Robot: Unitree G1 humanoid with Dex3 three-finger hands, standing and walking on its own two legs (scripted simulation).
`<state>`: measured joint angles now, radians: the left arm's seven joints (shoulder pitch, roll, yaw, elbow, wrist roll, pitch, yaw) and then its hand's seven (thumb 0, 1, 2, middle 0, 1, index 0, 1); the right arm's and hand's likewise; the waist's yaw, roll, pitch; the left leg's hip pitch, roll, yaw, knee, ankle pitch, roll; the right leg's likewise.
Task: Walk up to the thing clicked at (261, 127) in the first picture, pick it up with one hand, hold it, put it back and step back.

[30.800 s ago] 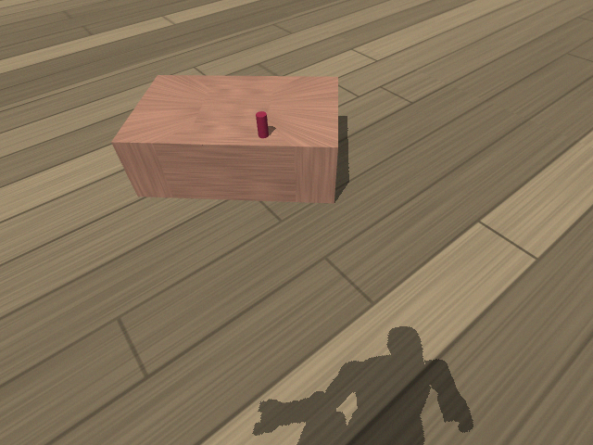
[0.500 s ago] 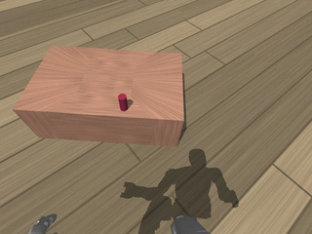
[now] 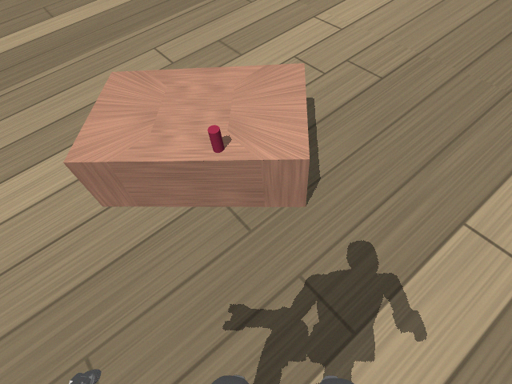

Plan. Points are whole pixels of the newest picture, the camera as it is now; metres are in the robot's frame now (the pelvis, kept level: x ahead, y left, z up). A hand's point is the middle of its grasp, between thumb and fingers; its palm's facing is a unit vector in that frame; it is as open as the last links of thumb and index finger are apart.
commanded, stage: step back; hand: left
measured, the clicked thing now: (216, 139) +0.97 +0.21 -0.38
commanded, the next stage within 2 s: stand in 1.30 s
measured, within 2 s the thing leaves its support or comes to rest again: neither
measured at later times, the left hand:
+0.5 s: hand out of the picture -0.09 +0.26 -0.15, palm faces -0.02 -0.93 -0.38, open 7.4 cm
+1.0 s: hand out of the picture +0.00 +0.28 -0.14, palm faces -0.03 -0.92 -0.40, open 7.4 cm
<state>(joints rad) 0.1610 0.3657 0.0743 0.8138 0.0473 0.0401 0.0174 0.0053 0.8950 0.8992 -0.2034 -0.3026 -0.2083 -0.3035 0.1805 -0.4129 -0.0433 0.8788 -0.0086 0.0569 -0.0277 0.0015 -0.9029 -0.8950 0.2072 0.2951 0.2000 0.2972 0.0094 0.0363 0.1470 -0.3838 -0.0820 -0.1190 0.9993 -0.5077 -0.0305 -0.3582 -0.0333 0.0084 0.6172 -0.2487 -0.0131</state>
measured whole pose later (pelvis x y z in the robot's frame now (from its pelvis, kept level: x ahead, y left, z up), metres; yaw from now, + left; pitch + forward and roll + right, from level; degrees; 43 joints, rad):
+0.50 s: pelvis -0.12 -0.01 +0.00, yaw -3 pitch -3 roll -1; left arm 0.29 0.35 0.06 0.98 0.05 -0.01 -0.01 0.00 0.90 0.90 -0.20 -0.30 -0.21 -0.30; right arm 0.16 -0.39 -0.06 0.90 -0.04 0.03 0.01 0.00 -0.90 -0.89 0.21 0.30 0.20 0.30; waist 0.04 0.04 0.05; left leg -0.38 0.02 -0.04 0.78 -0.44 0.00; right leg -0.15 0.04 0.05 0.55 -0.35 -0.02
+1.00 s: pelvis -0.10 +0.01 +0.00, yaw -2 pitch -3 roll +1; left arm 0.17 0.41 0.07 0.98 0.02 -0.01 -0.01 0.00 0.90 0.90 -0.20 -0.30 -0.20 -0.30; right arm 0.22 -0.36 -0.04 0.97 -0.02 -0.01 0.01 0.00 -0.90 -0.89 0.21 0.30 0.20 0.30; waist -0.02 -0.02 0.09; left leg -0.23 0.01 0.03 0.59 -0.31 0.00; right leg -0.29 -0.03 0.01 0.59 -0.26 -0.01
